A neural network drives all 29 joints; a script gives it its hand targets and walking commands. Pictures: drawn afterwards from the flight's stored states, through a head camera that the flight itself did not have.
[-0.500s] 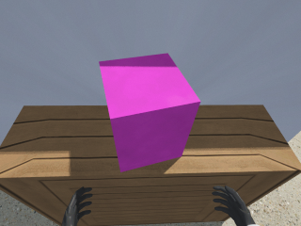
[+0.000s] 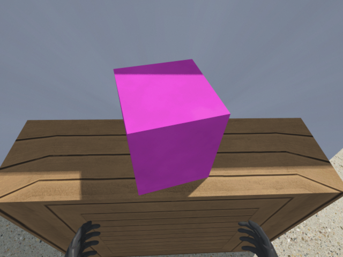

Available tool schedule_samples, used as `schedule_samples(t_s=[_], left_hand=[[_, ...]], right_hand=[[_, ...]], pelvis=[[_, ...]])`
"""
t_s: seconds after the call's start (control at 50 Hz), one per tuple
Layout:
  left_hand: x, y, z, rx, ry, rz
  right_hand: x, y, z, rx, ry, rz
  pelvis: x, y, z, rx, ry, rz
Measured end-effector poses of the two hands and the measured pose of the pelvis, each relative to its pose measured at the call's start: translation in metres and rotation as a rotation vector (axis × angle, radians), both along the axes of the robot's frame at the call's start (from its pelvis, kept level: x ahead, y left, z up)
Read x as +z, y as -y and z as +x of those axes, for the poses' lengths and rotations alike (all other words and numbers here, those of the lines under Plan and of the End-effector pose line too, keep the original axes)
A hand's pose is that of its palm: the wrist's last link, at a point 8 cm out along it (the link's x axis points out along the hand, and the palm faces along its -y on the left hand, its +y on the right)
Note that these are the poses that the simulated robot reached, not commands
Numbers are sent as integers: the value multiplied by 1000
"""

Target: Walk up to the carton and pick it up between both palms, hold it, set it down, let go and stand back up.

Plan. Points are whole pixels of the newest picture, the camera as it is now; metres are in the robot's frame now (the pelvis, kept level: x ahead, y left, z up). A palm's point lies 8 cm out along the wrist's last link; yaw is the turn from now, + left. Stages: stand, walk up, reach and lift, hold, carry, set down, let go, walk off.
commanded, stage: set down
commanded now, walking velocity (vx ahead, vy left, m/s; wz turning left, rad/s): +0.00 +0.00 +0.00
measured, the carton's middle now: (165, 128) +0.42 +0.03 +0.07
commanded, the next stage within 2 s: let go in 0.16 s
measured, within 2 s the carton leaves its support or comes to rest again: neither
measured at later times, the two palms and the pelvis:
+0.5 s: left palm (76, 247) +0.17 +0.23 -0.08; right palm out of the picture +0.16 -0.22 -0.09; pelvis +0.01 +0.01 +0.00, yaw +0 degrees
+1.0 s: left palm out of the picture +0.06 +0.25 -0.12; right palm out of the picture +0.07 -0.27 -0.11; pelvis +0.00 +0.00 -0.01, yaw +1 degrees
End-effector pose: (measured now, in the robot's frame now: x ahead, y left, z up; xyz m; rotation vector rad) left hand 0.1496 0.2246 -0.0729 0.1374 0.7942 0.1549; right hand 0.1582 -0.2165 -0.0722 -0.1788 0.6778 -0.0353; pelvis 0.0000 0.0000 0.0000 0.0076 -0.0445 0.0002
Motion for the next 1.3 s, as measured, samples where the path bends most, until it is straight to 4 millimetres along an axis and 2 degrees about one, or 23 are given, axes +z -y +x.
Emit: schedule_samples(t_s=[0.24,0.46,0.74,0.84,1.0,1.12,1.3], left_hand=[[-11,-13,8,-44,-61,8],[-5,-7,24,-73,-23,8],[-11,2,4,-44,-49,3],[-22,-8,-24,-23,-56,25],[-45,-26,-87,26,-190,38],[-54,-31,-121,29,-259,32],[-62,-37,-154,20,-306,20]], right_hand=[[-16,-11,-2,-33,-49,-9],[-15,-2,-1,-48,-21,-17],[-13,13,-5,-32,-27,-41],[-26,31,-30,-80,-155,-77],[-37,55,-90,-145,-306,-128],[-42,52,-130,-157,-386,-136],[-49,34,-174,-164,-451,-119]], pelvis=[[-1,-8,6,1,-3,-3],[-1,-7,9,0,11,-3],[-3,3,0,6,19,-1],[-6,5,1,15,-2,-11],[-10,5,-5,25,10,-23],[-10,1,-18,29,16,-29],[-11,-10,-37,34,24,-34]])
